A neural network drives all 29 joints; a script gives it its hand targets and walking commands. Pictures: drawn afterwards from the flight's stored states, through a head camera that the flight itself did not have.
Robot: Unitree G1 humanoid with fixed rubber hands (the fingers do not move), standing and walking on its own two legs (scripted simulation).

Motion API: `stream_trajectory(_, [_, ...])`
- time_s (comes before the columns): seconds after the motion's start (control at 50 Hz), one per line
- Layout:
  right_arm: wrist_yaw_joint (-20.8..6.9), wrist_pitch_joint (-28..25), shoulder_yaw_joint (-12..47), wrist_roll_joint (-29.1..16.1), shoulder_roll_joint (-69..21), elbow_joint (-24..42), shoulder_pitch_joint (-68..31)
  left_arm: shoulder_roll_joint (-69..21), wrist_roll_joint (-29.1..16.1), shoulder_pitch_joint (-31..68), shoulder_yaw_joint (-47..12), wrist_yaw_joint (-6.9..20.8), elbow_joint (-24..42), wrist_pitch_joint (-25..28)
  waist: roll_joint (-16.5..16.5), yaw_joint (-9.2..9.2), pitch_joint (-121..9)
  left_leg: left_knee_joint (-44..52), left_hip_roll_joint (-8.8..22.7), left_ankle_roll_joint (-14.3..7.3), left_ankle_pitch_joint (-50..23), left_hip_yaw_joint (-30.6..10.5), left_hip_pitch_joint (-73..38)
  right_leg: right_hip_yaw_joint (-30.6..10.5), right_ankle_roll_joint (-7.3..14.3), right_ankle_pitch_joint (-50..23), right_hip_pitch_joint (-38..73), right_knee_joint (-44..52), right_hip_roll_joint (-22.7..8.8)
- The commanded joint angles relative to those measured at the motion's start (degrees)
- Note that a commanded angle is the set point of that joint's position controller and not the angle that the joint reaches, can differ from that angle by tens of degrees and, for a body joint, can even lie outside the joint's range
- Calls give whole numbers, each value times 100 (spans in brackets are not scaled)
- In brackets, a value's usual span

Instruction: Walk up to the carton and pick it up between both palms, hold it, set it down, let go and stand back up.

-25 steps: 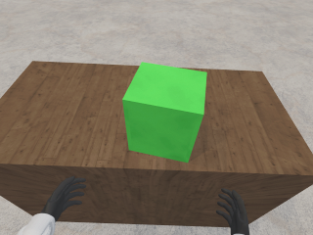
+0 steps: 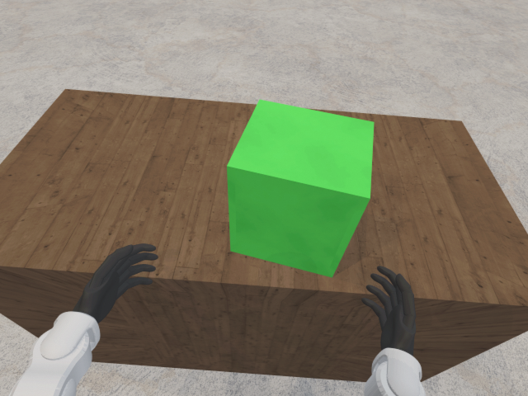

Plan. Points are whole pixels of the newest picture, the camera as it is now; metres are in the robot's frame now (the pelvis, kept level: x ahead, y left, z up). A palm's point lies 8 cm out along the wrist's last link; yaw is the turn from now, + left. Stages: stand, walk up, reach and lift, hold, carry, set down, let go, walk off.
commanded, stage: reach and lift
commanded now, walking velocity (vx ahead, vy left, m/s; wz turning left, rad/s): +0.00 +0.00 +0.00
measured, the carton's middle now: (296, 191) +0.44 -0.01 +0.04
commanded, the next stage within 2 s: none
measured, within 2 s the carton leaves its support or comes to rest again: neither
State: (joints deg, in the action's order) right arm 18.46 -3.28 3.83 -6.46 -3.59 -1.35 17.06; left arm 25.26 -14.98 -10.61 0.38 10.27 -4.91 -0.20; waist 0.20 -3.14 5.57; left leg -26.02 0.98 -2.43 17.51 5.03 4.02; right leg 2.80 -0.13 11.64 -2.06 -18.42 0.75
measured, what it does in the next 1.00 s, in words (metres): stands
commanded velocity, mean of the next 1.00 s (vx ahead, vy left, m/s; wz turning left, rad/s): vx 0.00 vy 0.00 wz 0.00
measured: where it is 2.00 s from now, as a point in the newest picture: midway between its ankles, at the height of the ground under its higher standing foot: outside the picture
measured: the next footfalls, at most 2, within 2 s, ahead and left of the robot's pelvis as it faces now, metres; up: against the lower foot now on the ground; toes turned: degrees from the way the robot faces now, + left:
none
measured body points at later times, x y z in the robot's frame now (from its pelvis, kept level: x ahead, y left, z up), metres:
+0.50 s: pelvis -0.02 +0.00 +0.00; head -0.01 +0.02 +0.45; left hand +0.31 +0.23 +0.08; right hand +0.28 -0.17 +0.08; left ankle -0.03 +0.07 -0.74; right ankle -0.01 -0.13 -0.74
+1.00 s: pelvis -0.03 -0.01 +0.00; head -0.01 +0.01 +0.45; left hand +0.38 +0.21 +0.11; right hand +0.33 -0.17 +0.11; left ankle -0.03 +0.07 -0.74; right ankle -0.01 -0.13 -0.74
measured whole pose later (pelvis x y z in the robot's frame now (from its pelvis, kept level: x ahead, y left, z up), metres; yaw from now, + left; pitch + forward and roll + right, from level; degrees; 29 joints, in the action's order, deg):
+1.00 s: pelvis -0.03 -0.01 +0.00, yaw +0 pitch +1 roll -2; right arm 22.7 20.8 -1.9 -14.3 0.2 -14.6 -25.5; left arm 27.4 -15.2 33.5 1.1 8.9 -30.6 -19.9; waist -2.0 3.8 1.3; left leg -24.1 0.7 -2.3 12.7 4.7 12.1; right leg 3.2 0.2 8.1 -10.9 -18.5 0.5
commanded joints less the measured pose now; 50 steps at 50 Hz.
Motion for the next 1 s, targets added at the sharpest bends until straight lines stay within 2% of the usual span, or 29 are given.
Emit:
stream_trajectory(0.0, [79, -60, -17, -45, 189, 968, -732, 742, -98, 989, 411, -14, 766, 71, 540, 104, -845, 420, 379, 452, -2412, -605, 115, -439, 378, -974, 470, 128, -189])
stream_trajectory(0.08, [89, 142, -74, -169, 393, 928, -1091, 672, -51, 1443, 432, -54, 886, -250, 642, 149, -929, 358, 377, 571, -3044, -613, -112, -401, 367, -1289, 484, 162, -151])
stream_trajectory(0.12, [93, 275, -156, -199, 448, 996, -1445, 717, -90, 1810, 429, -99, 951, -396, 643, 180, -1116, 395, 357, 558, -2919, -553, -94, -407, 349, -1202, 558, 172, -143])
stream_trajectory(0.14, [108, 343, -188, -230, 464, 984, -1368, 684, -93, 1789, 431, -106, 989, -461, 590, 244, -1167, 429, 338, 548, -2952, -535, -186, -410, 323, -1397, 650, 177, -152])
stream_trajectory(0.18, [117, 451, -210, -282, 503, 931, -1601, 715, -27, 2203, 491, -127, 1029, -541, 817, 259, -1320, 395, 321, 597, -3001, -517, -195, -401, 326, -1479, 582, 136, -164])
stream_trajectory(0.24, [111, 680, -291, -412, 580, 956, -2139, 763, -76, 2652, 515, -189, 879, -764, 867, 208, -1434, 427, 339, 590, -2965, -488, -58, -404, 373, -1394, 643, 117, -144])
stream_trajectory(0.26, [122, 794, -325, -426, 637, 814, -2287, 734, -82, 2776, 461, -180, 712, -890, 767, 288, -1365, 429, 365, 593, -2966, -496, -70, -381, 362, -1415, 689, 118, -120])
stream_trajectory(0.28, [131, 918, -249, -495, 648, 822, -2339, 677, -42, 2805, 507, -154, 652, -1013, 660, 251, -1366, 471, 336, 554, -2906, -465, -68, -401, 349, -1439, 753, 144, -124])
stream_trajectory(0.3, [142, 1011, -247, -538, 694, 908, -2531, 719, -31, 3009, 514, -142, 578, -1117, 649, 266, -1433, 500, 300, 525, -2751, -437, 7, -395, 334, -1508, 774, 137, -140])
stream_trajectory(0.32, [164, 1133, -247, -550, 695, 863, -2554, 680, -50, 3052, 506, -117, 470, -1232, 497, 321, -1359, 530, 305, 493, -2740, -450, -10, -391, 300, -1650, 807, 135, -133])
stream_trajectory(0.38, [205, 1344, -272, -650, 782, 999, -2825, 707, -56, 3343, 574, -75, 320, -1460, 310, 328, -1545, 553, 278, 434, -2538, -392, -72, -356, 238, -1665, 758, 105, -96])
stream_trajectory(0.4, [208, 1403, -294, -648, 799, 952, -2966, 699, -28, 3553, 604, -76, 327, -1516, 332, 349, -1565, 545, 273, 453, -2600, -376, -50, -339, 222, -1702, 732, 99, -96])
stream_trajectory(0.42, [207, 1464, -391, -633, 875, 957, -3344, 743, -37, 3969, 609, -90, 265, -1577, 410, 355, -1627, 571, 261, 458, -2352, -330, 48, -322, 228, -1465, 649, 90, -91])
stream_trajectory(0.44, [206, 1565, -323, -668, 807, 672, -3310, 676, 7, 3909, 591, -80, -78, -1666, 402, 374, -1372, 610, 263, 417, -2198, -320, 105, -341, 254, -1416, 622, 113, -95])
stream_trajectory(0.48, [250, 1736, -341, -690, 765, 560, -3579, 738, -1, 4268, 590, -49, -273, -1745, 433, 396, -1361, 713, 245, 327, -1615, -264, 350, -340, 255, -1155, 584, 116, -114])
stream_trajectory(0.54, [263, 1853, -468, -677, 756, 609, -4190, 870, -40, 4919, 590, -82, -300, -1728, 447, 411, -1743, 733, 260, 275, -1297, -245, 502, -326, 241, -1074, 522, 19, -138])
stream_trajectory(0.56, [246, 1880, -476, -712, 741, 478, -4316, 830, 6, 5032, 577, -121, -372, -1736, 531, 424, -1867, 683, 269, 306, -1448, -274, 423, -314, 251, -1194, 497, -32, -122])
stream_trajectory(0.64, [235, 1918, -477, -740, 771, 401, -4563, 885, 87, 5213, 672, -122, -688, -1756, 345, 485, -2254, 563, 196, 263, -1749, -261, 325, -300, 180, -1572, 645, -72, -99])
stream_trajectory(0.66, [248, 1935, -447, -745, 757, 347, -4664, 949, 134, 5345, 730, -116, -718, -1765, 374, 447, -2270, 548, 159, 263, -1808, -244, 373, -296, 157, -1690, 656, -104, -106])
stream_trajectory(0.68, [271, 1962, -445, -778, 742, 231, -4792, 940, 107, 5494, 674, -93, -867, -1774, 362, 514, -2231, 563, 146, 248, -1710, -251, 431, -307, 138, -1712, 647, -101, -122])
stream_trajectory(0.7, [297, 1967, -502, -755, 740, 369, -5032, 1027, 59, 5693, 684, -89, -848, -1759, 295, 501, -2392, 591, 122, 197, -1495, -216, 544, -301, 105, -1619, 694, -122, -132])
stream_trajectory(0.72, [315, 2001, -431, -754, 642, 109, -5004, 986, 45, 5628, 605, -55, -1214, -1762, 206, 574, -2174, 610, 101, 148, -1396, -223, 636, -313, 101, -1747, 732, -139, -155])
stream_trajectory(0.76, [386, 2043, -426, -745, 666, -46, -4921, 1032, 205, 5669, 699, -22, -1248, -1781, 300, 572, -2226, 696, 72, 132, -1223, -189, 597, -312, 78, -1772, 826, -132, -171])
stream_trajectory(0.78, [406, 2075, -459, -760, 646, -80, -5185, 1114, 194, 6004, 673, -41, -1267, -1784, 436, 572, -2188, 718, 74, 152, -1120, -191, 700, -290, 100, -1681, 752, -138, -173])
stream_trajectory(0.82, [437, 2116, -473, -763, 609, -199, -5296, 1084, 131, 6046, 571, -29, -1480, -1797, 346, 678, -2121, 690, 75, 132, -1038, -207, 642, -268, 85, -1689, 666, -109, -169])
stream_trajectory(0.86, [452, 2155, -675, -760, 723, -157, -6052, 1231, -38, 6890, 442, -93, -1394, -1761, 538, 765, -2407, 637, 94, 200, -958, -211, 693, -210, 110, -1563, 415, -157, -149])
stream_trajectory(0.88, [445, 2161, -699, -751, 692, -191, -6097, 1226, -116, 6898, 414, -124, -1430, -1724, 454, 801, -2622, 561, 102, 183, -1089, -222, 625, -209, 105, -1643, 414, -168, -131])
stream_trajectory(0.92, [402, 2124, -666, -780, 716, -230, -6065, 1248, -64, 6823, 459, -175, -1553, -1663, 507, 739, -2971, 489, 113, 202, -1418, -232, 462, -169, 127, -1759, 412, -191, -92])
stream_trajectory(0.98, [422, 2142, -714, -680, 710, -603, -6348, 1226, -48, 6990, 409, -154, -2096, -1695, 306, 873, -3027, 451, 78, 178, -1502, -257, 609, -167, 86, -2029, 593, -239, -92])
